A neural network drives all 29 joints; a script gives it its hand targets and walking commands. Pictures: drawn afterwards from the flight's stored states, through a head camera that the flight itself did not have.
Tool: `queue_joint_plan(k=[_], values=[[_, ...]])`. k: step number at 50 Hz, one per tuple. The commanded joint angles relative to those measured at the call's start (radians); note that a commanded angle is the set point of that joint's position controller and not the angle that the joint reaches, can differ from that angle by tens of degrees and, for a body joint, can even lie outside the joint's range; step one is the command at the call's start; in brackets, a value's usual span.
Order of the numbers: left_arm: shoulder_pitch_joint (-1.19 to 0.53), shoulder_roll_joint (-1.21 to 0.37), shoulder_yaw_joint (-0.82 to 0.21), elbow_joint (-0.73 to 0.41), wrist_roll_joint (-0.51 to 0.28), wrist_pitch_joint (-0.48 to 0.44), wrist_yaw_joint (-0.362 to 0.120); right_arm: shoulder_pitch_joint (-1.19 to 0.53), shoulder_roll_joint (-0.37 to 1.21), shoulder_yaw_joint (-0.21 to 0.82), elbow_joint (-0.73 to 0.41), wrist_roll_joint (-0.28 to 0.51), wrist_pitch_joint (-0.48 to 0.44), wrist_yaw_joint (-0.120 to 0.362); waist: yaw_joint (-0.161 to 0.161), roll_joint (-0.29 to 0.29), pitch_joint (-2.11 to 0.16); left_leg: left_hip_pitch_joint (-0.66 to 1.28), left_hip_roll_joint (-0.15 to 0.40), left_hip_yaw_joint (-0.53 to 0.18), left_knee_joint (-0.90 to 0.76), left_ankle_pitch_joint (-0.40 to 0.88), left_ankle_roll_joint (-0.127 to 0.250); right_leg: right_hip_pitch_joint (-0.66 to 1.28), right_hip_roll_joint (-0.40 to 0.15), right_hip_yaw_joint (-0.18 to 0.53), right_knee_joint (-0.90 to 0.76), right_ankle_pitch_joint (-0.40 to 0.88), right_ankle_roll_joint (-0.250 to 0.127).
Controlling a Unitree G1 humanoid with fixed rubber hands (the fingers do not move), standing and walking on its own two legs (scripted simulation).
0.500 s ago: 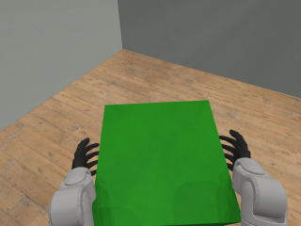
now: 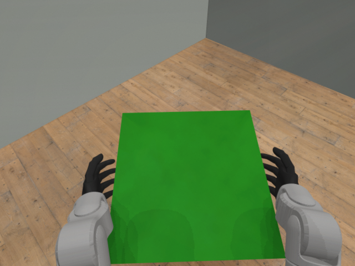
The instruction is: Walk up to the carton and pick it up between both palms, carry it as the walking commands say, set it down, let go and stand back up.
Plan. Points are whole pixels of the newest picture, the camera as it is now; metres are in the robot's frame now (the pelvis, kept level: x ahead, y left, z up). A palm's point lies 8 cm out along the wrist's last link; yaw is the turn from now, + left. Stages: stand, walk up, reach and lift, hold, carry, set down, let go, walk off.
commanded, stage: carry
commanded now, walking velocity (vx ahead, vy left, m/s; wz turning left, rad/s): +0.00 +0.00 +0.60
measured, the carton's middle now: (187, 188) +0.30 +0.00 +0.01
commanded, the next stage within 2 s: none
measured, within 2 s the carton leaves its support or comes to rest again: neither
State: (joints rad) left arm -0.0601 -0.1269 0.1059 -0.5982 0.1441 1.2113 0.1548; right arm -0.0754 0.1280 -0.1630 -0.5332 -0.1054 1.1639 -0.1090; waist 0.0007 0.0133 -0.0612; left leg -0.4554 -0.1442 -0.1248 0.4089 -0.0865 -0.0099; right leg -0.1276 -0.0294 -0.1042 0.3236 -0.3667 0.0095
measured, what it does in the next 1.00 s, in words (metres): steps on the spot, turning left: left foot, then right foot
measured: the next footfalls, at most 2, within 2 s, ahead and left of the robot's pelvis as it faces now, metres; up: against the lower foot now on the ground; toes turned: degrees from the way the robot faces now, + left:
left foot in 0.30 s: +0.08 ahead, +0.17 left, +0.00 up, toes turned +6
right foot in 0.60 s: +0.04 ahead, -0.04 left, +0.00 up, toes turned +9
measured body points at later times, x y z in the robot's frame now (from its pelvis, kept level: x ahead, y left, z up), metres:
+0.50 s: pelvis +0.00 +0.05 -0.01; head +0.03 +0.06 +0.44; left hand +0.22 +0.29 +0.06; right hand +0.29 -0.07 +0.05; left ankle +0.04 +0.17 -0.74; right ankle -0.02 -0.06 -0.69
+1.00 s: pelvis +0.01 +0.08 -0.01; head +0.03 +0.08 +0.44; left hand +0.17 +0.36 +0.08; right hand +0.33 +0.03 +0.07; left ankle -0.02 +0.22 -0.67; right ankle +0.00 -0.04 -0.74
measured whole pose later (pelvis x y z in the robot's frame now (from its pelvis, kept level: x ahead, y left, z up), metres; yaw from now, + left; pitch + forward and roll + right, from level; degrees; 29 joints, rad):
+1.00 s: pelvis +0.01 +0.08 -0.01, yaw +28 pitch +3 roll +0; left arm -0.06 -0.13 0.13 -0.53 0.14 1.20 0.12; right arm -0.08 0.13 -0.15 -0.52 -0.10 1.22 -0.16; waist -0.03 0.03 -0.05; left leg -0.64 0.04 0.02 1.09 -0.34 -0.02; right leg -0.20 -0.15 -0.31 0.58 -0.40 0.02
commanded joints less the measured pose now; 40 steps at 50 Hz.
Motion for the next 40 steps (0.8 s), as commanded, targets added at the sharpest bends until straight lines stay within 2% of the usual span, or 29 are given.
queue_joint_plan(k=[1, 3, 4, 5, 6, 7, 11, 13, 14, 15, 16, 17, 19, 20, 21, 22, 25, 26, 27, 29, 30, 31, 32, 33, 34, 35, 37, 38, 40], values=[[-0.364, -0.852, -0.704, 0.013, -0.435, -0.008, -0.23, -0.472, 0.751, 0.781, -0.145, 0.39, 0.032, 0.216, -0.024, -0.234, -0.134, -0.27, 0.15, 0.081, 0.748, -0.425, -0.016, 0.123, -0.496, 0.159, -0.025, 0.393, -0.203], [-0.406, -0.768, -0.693, 0.01, -0.429, 0.001, -0.239, -0.429, 0.741, 0.756, -0.053, 0.372, 0.047, 0.208, -0.039, -0.198, -0.162, -0.319, 0.183, 0.113, 0.704, -0.313, -0.006, 0.231, -0.442, -0.009, 0.067, 0.59, -0.108], [-0.501, -0.794, -0.701, -0.002, -0.444, -0.002, -0.239, -0.473, 0.779, 0.752, -0.027, 0.377, 0.055, 0.209, -0.039, -0.205, -0.123, -0.264, 0.182, 0.129, 0.674, -0.292, -0.006, 0.132, -0.398, -0.05, 0.08, 0.617, -0.097], [-0.478, -0.809, -0.711, -0.017, -0.44, -0.01, -0.236, -0.457, 0.782, 0.753, -0.054, 0.39, 0.048, 0.21, -0.039, -0.136, -0.12, -0.22, 0.179, 0.124, 0.656, -0.284, 0.007, 0.077, -0.359, -0.086, 0.122, 0.608, -0.084], [-0.505, -0.823, -0.713, -0.028, -0.44, -0.011, -0.236, -0.572, 0.79, 0.791, -0.121, 0.43, 0.045, 0.212, -0.023, -0.144, -0.088, -0.204, 0.148, 0.151, 0.56, -0.291, 0.012, 0.079, -0.305, -0.099, 0.158, 0.64, -0.066], [-0.483, -0.79, -0.688, -0.042, -0.43, -0.01, -0.235, -0.484, 0.795, 0.794, -0.06, 0.422, 0.059, 0.213, -0.019, -0.161, -0.107, -0.172, 0.136, 0.19, 0.523, -0.253, 0.01, 0.054, -0.296, -0.123, 0.182, 0.611, -0.054], [-0.384, -0.741, -0.623, 0.071, -0.367, 0.019, -0.211, -0.535, 0.733, 0.787, -0.059, 0.437, 0.085, 0.214, -0.007, -0.239, -0.095, -0.097, 0.144, 0.266, 0.327, -0.28, 0.013, 0.077, -0.321, -0.106, 0.262, 0.647, -0.051], [-0.419, -0.814, -0.668, 0.027, -0.4, 0.014, -0.22, -0.497, 0.789, 0.791, -0.096, 0.446, 0.077, 0.221, -0.044, -0.143, -0.207, 0.11, 0.093, 0.213, 0.148, -0.111, 0.017, 0.043, -0.267, -0.155, 0.467, 0.579, 0.01], [-0.485, -0.811, -0.687, -0.003, -0.419, 0.013, -0.221, -0.491, 0.793, 0.77, -0.059, 0.434, 0.077, 0.221, -0.055, 0.02, -0.198, 0.197, 0.143, 0.022, 0.094, 0.285, 0.056, -0.081, -0.185, -0.144, 0.671, 0.361, 0.056], [-0.505, -0.808, -0.696, -0.021, -0.415, 0.017, -0.22, -0.469, 0.787, 0.758, -0.019, 0.425, 0.081, 0.224, -0.028, 0.294, -0.17, 0.282, 0.338, -0.314, 0.082, 0.717, 0.131, -0.33, -0.04, -0.138, 0.848, -0.274, 0.098], [-0.48, -0.784, -0.686, 0.034, -0.397, 0.024, -0.213, -0.422, 0.756, 0.717, 0.051, 0.419, 0.08, 0.22, -0.019, 0.335, -0.142, 0.275, 0.392, -0.531, -0.011, 0.724, 0.183, -0.395, 0.013, -0.005, 0.952, -0.481, 0.099], [-0.404, -0.829, -0.66, 0.094, -0.389, 0.025, -0.22, -0.442, 0.779, 0.744, 0.026, 0.432, 0.083, 0.226, -0.014, 0.247, -0.216, 0.277, 0.383, -0.502, -0.009, 0.532, 0.227, -0.38, -0.017, 0.126, 0.911, -0.428, 0.083], [-0.497, -0.911, -0.729, 0.018, -0.433, 0.002, -0.229, -0.393, 0.862, 0.734, 0.047, 0.415, 0.057, 0.237, -0.018, 0.26, -0.276, 0.239, 0.321, -0.374, -0.049, 0.169, 0.159, -0.357, -0.028, 0.139, 0.804, -0.275, 0.08], [-0.551, -0.969, -0.757, -0.03, -0.451, -0.024, -0.235, -0.48, 0.919, 0.778, -0.027, 0.451, 0.034, 0.252, -0.02, 0.195, -0.266, 0.182, 0.283, -0.355, -0.08, 0.136, 0.135, -0.305, 0.004, 0.101, 0.782, -0.222, 0.075], [-0.542, -0.984, -0.767, -0.06, -0.461, -0.04, -0.231, -0.461, 0.929, 0.784, -0.028, 0.46, 0.026, 0.264, -0.018, 0.223, -0.298, 0.165, 0.265, -0.286, -0.1, 0.025, 0.106, -0.251, 0.015, 0.073, 0.699, -0.183, 0.067], [-0.494, -1.027, -0.766, -0.032, -0.471, -0.053, -0.245, -0.483, 0.945, 0.818, -0.087, 0.459, 0.002, 0.258, -0.025, 0.164, -0.303, 0.183, 0.268, -0.257, -0.052, 0.173, 0.13, -0.254, 0.018, 0.057, 0.621, -0.174, 0.07], [-0.476, -0.975, -0.768, -0.044, -0.475, -0.062, -0.244, -0.436, 0.899, 0.807, -0.106, 0.435, -0.011, 0.242, -0.041, 0.201, -0.348, 0.206, 0.285, -0.348, -0.055, 0.363, 0.163, -0.209, 0.077, 0.03, 0.501, -0.159, 0.069], [-0.469, -0.961, -0.753, -0.019, -0.462, -0.052, -0.24, -0.455, 0.891, 0.811, -0.104, 0.431, -0.002, 0.24, -0.035, 0.189, -0.322, 0.174, 0.26, -0.343, -0.112, 0.227, 0.134, -0.139, 0.1, -0.001, 0.412, -0.193, 0.061], [-0.432, -0.97, -0.751, -0.015, -0.462, -0.056, -0.239, -0.445, 0.889, 0.814, -0.116, 0.435, -0.009, 0.238, -0.033, 0.245, -0.324, 0.164, 0.242, -0.346, -0.115, 0.22, 0.119, -0.099, 0.096, -0.001, 0.319, -0.186, 0.042], [-0.446, -0.916, -0.72, -0.01, -0.458, -0.046, -0.246, -0.429, 0.848, 0.828, -0.105, 0.411, 0.006, 0.222, -0.018, 0.162, -0.296, -0.02, 0.183, -0.232, -0.109, 0.055, 0.028, 0.192, 0.087, -0.098, 0.017, -0.074, 0.029], [-0.369, -0.906, -0.695, 0.016, -0.457, -0.046, -0.25, -0.421, 0.829, 0.834, -0.147, 0.403, 0.002, 0.208, 0.007, 0.058, -0.378, -0.14, 0.101, -0.112, 0.009, -0.061, -0.045, 0.423, -0.049, 0.005, -0.073, -0.001, -0.019], [-0.44, -0.901, -0.679, -0.011, -0.47, -0.054, -0.261, -0.451, 0.877, 0.858, -0.135, 0.405, 0.012, 0.204, 0.0, -0.405, -0.311, -0.314, -0.008, 0.1, 0.414, -0.374, -0.05, 0.379, -0.421, 0.332, -0.123, 0.042, -0.118], [-0.386, -0.877, -0.67, 0.04, -0.453, -0.038, -0.263, -0.527, 0.809, 0.852, -0.186, 0.4, 0.02, 0.206, -0.012, -0.418, -0.204, -0.333, 0.133, 0.104, 0.679, -0.438, -0.025, 0.203, -0.547, 0.279, -0.101, 0.149, -0.209], [-0.389, -0.852, -0.67, 0.01, -0.446, -0.044, -0.256, -0.529, 0.792, 0.85, -0.155, 0.411, 0.025, 0.212, -0.023, -0.255, -0.14, -0.289, 0.184, 0.081, 0.812, -0.416, -0.037, 0.081, -0.518, 0.212, -0.083, 0.189, -0.205], [-0.485, -0.87, -0.686, -0.024, -0.469, -0.043, -0.254, -0.549, 0.828, 0.828, -0.123, 0.416, 0.023, 0.201, -0.031, -0.127, -0.136, -0.303, 0.178, 0.07, 0.826, -0.348, -0.012, 0.092, -0.445, 0.111, -0.078, 0.189, -0.151], [-0.454, -0.831, -0.678, -0.018, -0.46, -0.034, -0.257, -0.448, 0.825, 0.808, -0.058, 0.398, 0.033, 0.197, -0.034, -0.057, -0.156, -0.301, 0.178, 0.093, 0.845, -0.273, -0.018, 0.103, -0.404, 0.055, -0.044, 0.237, -0.123], [-0.417, -0.786, -0.631, 0.065, -0.417, -0.013, -0.248, -0.421, 0.791, 0.791, 0.003, 0.383, 0.061, 0.184, -0.031, -0.041, -0.117, -0.301, 0.188, 0.129, 0.854, -0.239, -0.011, 0.126, -0.332, -0.022, 0.038, 0.442, -0.08], [-0.393, -0.777, -0.625, 0.028, -0.423, -0.017, -0.252, -0.446, 0.796, 0.809, -0.04, 0.392, 0.054, 0.178, -0.031, -0.109, -0.162, -0.322, 0.185, 0.159, 0.843, -0.235, -0.017, 0.19, -0.326, -0.037, 0.087, 0.608, -0.064], [-0.452, -0.793, -0.642, -0.001, -0.449, -0.018, -0.255, -0.504, 0.804, 0.822, -0.084, 0.398, 0.058, 0.171, -0.028, -0.175, -0.151, -0.334, 0.191, 0.183, 0.817, -0.228, -0.024, 0.186, -0.326, -0.085, 0.107, 0.597, -0.068]])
